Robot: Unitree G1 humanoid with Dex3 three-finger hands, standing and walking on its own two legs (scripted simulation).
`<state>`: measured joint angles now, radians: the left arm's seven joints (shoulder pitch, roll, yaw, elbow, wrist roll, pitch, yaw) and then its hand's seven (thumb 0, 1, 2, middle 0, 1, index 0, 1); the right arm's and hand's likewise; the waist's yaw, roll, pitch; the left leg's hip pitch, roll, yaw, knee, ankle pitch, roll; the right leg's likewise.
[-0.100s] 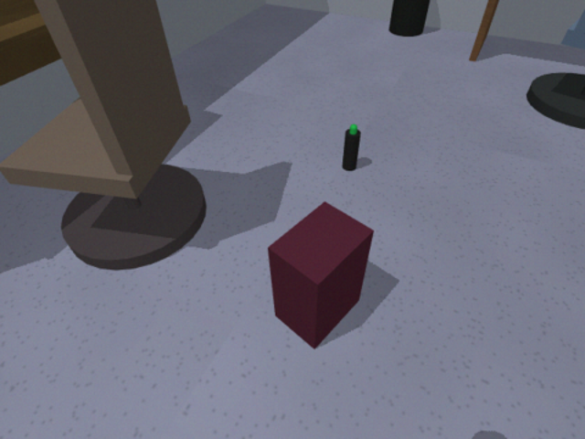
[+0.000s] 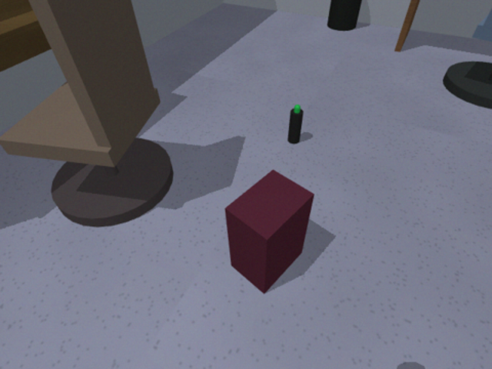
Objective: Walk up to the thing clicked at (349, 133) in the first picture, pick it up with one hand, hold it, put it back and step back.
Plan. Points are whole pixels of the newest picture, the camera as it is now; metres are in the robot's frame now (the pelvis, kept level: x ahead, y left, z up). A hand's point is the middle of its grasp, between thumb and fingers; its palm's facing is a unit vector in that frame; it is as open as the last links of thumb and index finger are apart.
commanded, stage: stand
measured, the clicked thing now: (295, 123) +1.66 -0.23 -0.65
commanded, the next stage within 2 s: walk up in 1.02 s
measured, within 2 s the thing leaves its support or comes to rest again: neither
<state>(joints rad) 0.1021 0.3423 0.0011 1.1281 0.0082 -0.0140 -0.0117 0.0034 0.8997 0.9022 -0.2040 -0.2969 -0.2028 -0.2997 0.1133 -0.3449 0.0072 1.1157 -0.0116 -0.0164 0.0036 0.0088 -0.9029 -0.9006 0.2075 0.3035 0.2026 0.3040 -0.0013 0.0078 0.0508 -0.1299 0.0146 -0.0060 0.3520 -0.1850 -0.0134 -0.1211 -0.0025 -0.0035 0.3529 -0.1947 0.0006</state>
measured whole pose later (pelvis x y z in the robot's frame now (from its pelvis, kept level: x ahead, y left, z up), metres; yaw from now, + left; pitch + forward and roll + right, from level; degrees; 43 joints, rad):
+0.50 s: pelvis +0.01 +0.00 +0.00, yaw +0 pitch -2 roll +0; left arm 0.10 0.34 0.00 1.13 0.01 -0.01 -0.01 0.00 0.90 0.90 -0.20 -0.30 -0.20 -0.30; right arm 0.12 -0.35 0.01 1.12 -0.01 -0.01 0.00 0.01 -0.90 -0.90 0.21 0.30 0.20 0.30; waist 0.00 0.01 0.05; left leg -0.12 0.02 -0.01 0.34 -0.19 -0.01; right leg -0.10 0.00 -0.01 0.33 -0.19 0.00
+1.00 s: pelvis +0.01 +0.00 +0.00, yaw +0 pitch -2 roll +0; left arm 0.11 0.35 0.00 1.13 0.01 -0.01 -0.01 0.00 0.90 0.90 -0.20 -0.30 -0.20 -0.30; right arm 0.12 -0.35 0.01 1.12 -0.01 -0.01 0.00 0.01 -0.90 -0.90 0.21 0.30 0.20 0.30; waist 0.00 0.01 0.04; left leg -0.11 0.01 -0.01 0.32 -0.18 -0.01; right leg -0.10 -0.01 -0.01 0.33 -0.20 0.00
